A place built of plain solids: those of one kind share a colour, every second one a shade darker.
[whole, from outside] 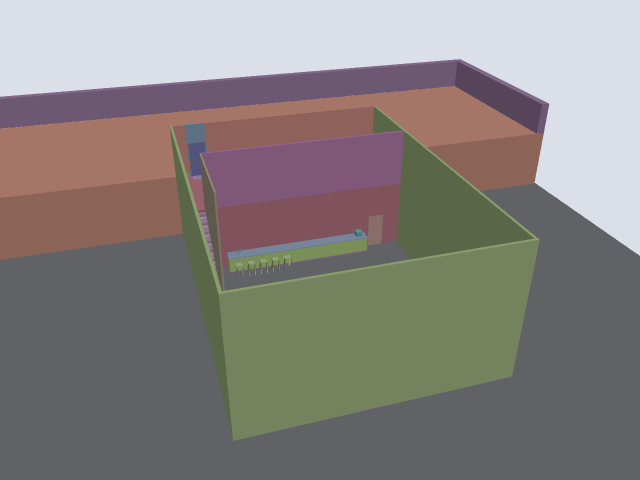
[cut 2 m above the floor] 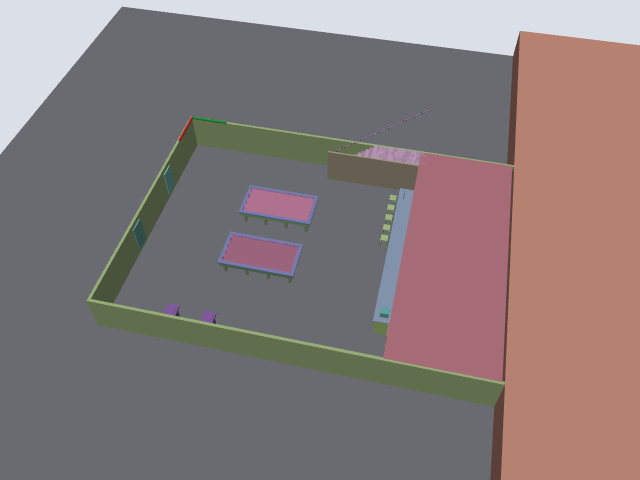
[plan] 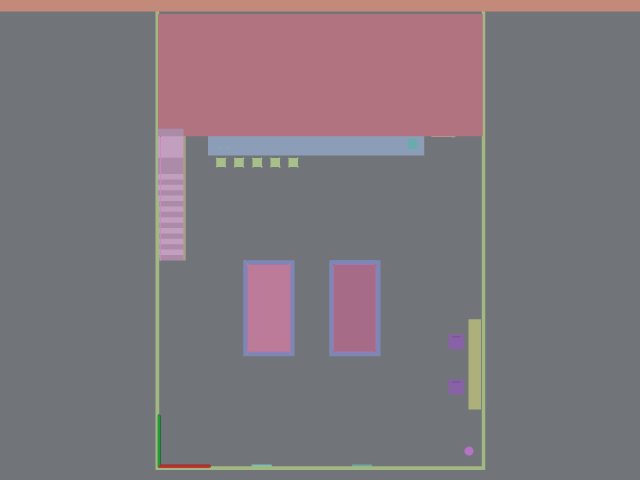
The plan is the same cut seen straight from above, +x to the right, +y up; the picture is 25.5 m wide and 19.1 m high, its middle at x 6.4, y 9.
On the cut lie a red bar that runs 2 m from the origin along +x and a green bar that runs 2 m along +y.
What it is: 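A billiard hall in the deep basement of an old town building, fitted out in the 1970s to 2010s; 12.8 x 17.9 m; the club room underground, without windows of its own, under a ceiling 2.77 m high; over the flight a stairwell up to the entrance level's ceiling, 7.37 m over the hall's floor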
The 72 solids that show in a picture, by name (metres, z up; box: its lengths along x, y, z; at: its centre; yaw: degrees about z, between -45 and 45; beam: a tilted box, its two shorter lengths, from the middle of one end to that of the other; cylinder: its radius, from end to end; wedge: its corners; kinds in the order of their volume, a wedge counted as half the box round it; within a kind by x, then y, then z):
{
 "street_ground_1": {"box": [39.8, 12.65, 4.1], "at": [6.42, 24.41, 2.0]},
 "upper_1": {"box": [12.93, 4.86, 4.1], "at": [6.42, 15.56, 2.0]},
 "street_hedge_1": {"box": [39.8, 0.6, 2.2], "at": [6.42, 31.04, 5.15]},
 "street_hedge_2": {"box": [0.6, 12.65, 2.2], "at": [26.02, 24.41, 5.15]},
 "wall_1": {"box": [0.15, 18.24, 7.42], "at": [-0.07, 8.97, 3.66]},
 "wall_2": {"box": [5.78, 0.15, 7.42], "at": [2.74, -0.07, 3.66]},
 "wall_3": {"box": [1.5, 0.15, 7.42], "at": [6.08, -0.07, 3.66]},
 "wall_4": {"box": [6.45, 0.15, 7.42], "at": [9.76, -0.07, 3.66]},
 "wall_5": {"box": [0.15, 18.24, 7.42], "at": [12.9, 8.97, 3.66]},
 "stair_step_1": {"box": [1.02, 0.43, 0.22], "at": [0.46, 8.4, 0.06]},
 "stair_step_2": {"box": [1.02, 0.43, 0.39], "at": [0.46, 8.62, 0.14]},
 "stair_step_3": {"box": [1.02, 0.43, 0.56], "at": [0.46, 8.83, 0.23]},
 "stair_step_4": {"box": [1.02, 0.43, 0.72], "at": [0.46, 9.04, 0.31]},
 "stair_step_5": {"box": [1.02, 0.43, 0.89], "at": [0.46, 9.26, 0.4]},
 "stair_step_6": {"box": [1.02, 0.43, 1.06], "at": [0.46, 9.47, 0.48]},
 "stair_step_7": {"box": [1.02, 0.43, 1.23], "at": [0.46, 9.69, 0.57]},
 "stair_step_8": {"box": [1.02, 0.43, 1.4], "at": [0.46, 9.9, 0.65]},
 "stair_step_9": {"box": [1.02, 0.43, 1.57], "at": [0.46, 10.12, 0.73]},
 "stair_step_10": {"box": [1.02, 0.43, 1.74], "at": [0.46, 10.34, 0.82]},
 "stair_step_11": {"box": [1.02, 0.43, 1.91], "at": [0.46, 10.55, 0.9]},
 "stair_step_12": {"box": [1.02, 0.43, 2.07], "at": [0.46, 10.77, 0.99]},
 "stair_step_13": {"box": [1.02, 0.43, 2.24], "at": [0.46, 10.98, 1.07]},
 "stair_step_14": {"box": [1.02, 0.43, 2.41], "at": [0.46, 11.2, 1.16]},
 "stair_step_15": {"box": [1.02, 0.43, 2.58], "at": [0.46, 11.41, 1.24]},
 "stair_step_16": {"box": [1.02, 0.43, 2.75], "at": [0.46, 11.62, 1.32]},
 "stair_step_17": {"box": [1.02, 0.43, 2.92], "at": [0.46, 11.84, 1.41]},
 "stair_step_18": {"box": [1.02, 0.43, 3.09], "at": [0.46, 12.05, 1.49]},
 "stair_step_19": {"box": [1.02, 0.43, 3.26], "at": [0.46, 12.27, 1.58]},
 "stair_step_20": {"box": [1.02, 0.43, 3.42], "at": [0.46, 12.48, 1.66]},
 "stair_step_21": {"box": [1.02, 0.43, 3.76], "at": [0.46, 12.91, 1.83]},
 "stair_step_22": {"box": [1.02, 0.52, 3.93], "at": [0.46, 13.17, 1.92]},
 "counter_1": {"box": [8.57, 0.7, 1.05], "at": [6.25, 12.77, 0.47]},
 "entrance_wall_1": {"box": [11.87, 0.15, 3.37], "at": [6.89, 13.21, 5.68]},
 "window_wall_1": {"box": [0.7, 0.15, 3.32], "at": [0.35, 18.02, 5.71]},
 "window_wall_2": {"box": [10.93, 0.15, 3.32], "at": [7.37, 18.02, 5.71]},
 "stair_partition_1": {"box": [0.1, 4.96, 7.42], "at": [1.01, 10.66, 3.66]},
 "table_frame_1": {"box": [1.94, 3.73, 0.23], "at": [4.37, 6.29, 0.66]},
 "table_frame_2": {"box": [1.94, 3.73, 0.23], "at": [7.79, 6.29, 0.66]},
 "street_door_wall_1": {"box": [1.2, 0.15, 3.32], "at": [1.3, 18.02, 5.71]},
 "table_bed_1": {"box": [1.75, 3.54, 0.045], "at": [4.37, 6.29, 0.8]},
 "table_bed_2": {"box": [1.75, 3.54, 0.045], "at": [7.79, 6.29, 0.8]},
 "bench_upholstered_1": {"box": [0.5, 3.6, 0.25], "at": [12.56, 4.05, 0.33]},
 "table_rail_1": {"box": [0.15, 3.83, 0.09], "at": [3.42, 6.29, 0.82]},
 "table_rail_2": {"box": [1.73, 0.15, 0.09], "at": [4.37, 4.45, 0.82]},
 "table_rail_3": {"box": [1.73, 0.15, 0.09], "at": [4.37, 8.12, 0.82]},
 "table_rail_4": {"box": [0.15, 3.83, 0.09], "at": [5.31, 6.29, 0.82]},
 "table_rail_5": {"box": [0.15, 3.83, 0.09], "at": [6.84, 6.29, 0.82]},
 "table_rail_6": {"box": [1.73, 0.15, 0.09], "at": [7.79, 4.45, 0.82]},
 "table_rail_7": {"box": [1.73, 0.15, 0.09], "at": [7.79, 8.12, 0.82]},
 "table_rail_8": {"box": [0.15, 3.83, 0.09], "at": [8.73, 6.29, 0.82]},
 "counter_top_1": {"box": [8.61, 0.78, 0.04], "at": [6.25, 12.75, 1.02]},
 "cue_rack_1": {"box": [0.8, 0.07, 1.49], "at": [4.08, 0.04, 1.0]},
 "cue_rack_2": {"box": [0.8, 0.07, 1.49], "at": [8.08, 0.04, 1.0]},
 "street_door_leaf_1": {"box": [0.95, 0.04, 2.15], "at": [1.3, 17.92, 5.12]},
 "service_door_1": {"box": [0.95, 0.03, 2.1], "at": [11.3, 13.12, 1.0]},
 "meeting_table_1": {"box": [0.6, 0.6, 0.07], "at": [11.82, 3.15, 0.68]},
 "meeting_table_2": {"box": [0.6, 0.6, 0.07], "at": [11.82, 4.95, 0.68]},
 "till_1": {"box": [0.38, 0.4, 0.3], "at": [10.08, 12.82, 1.19]},
 "bar_stool_1": {"box": [0.38, 0.36, 0.06], "at": [2.46, 12.08, 0.73]},
 "bar_stool_2": {"box": [0.38, 0.36, 0.06], "at": [3.18, 12.08, 0.73]},
 "bar_stool_3": {"box": [0.38, 0.36, 0.06], "at": [3.9, 12.08, 0.73]},
 "bar_stool_4": {"box": [0.38, 0.36, 0.06], "at": [4.62, 12.08, 0.73]},
 "bar_stool_5": {"box": [0.38, 0.36, 0.06], "at": [5.34, 12.08, 0.73]},
 "plant_pot_1": {"cylinder": 0.18, "from": [12.33, 0.6, 0.0], "to": [12.33, 0.6, 0.38]},
 "table_nose_1": {"box": [0.04, 3.36, 0.034], "at": [3.52, 6.29, 0.84]},
 "table_nose_2": {"box": [1.57, 0.04, 0.034], "at": [4.37, 4.54, 0.84]},
 "table_nose_3": {"box": [1.57, 0.04, 0.034], "at": [4.37, 8.03, 0.84]},
 "table_nose_4": {"box": [0.04, 3.36, 0.034], "at": [5.21, 6.29, 0.84]},
 "table_nose_5": {"box": [0.04, 3.36, 0.034], "at": [6.94, 6.29, 0.84]},
 "table_nose_6": {"box": [1.57, 0.04, 0.034], "at": [7.79, 8.03, 0.84]},
 "counter_kick_1": {"box": [8.57, 0.012, 0.15], "at": [6.25, 12.41, 0.03]},
 "stair_wall_rail_1": {"cylinder": 0.02, "from": [0.06, 8.18, 1.05], "to": [0.06, 13.13, 4.93]}
}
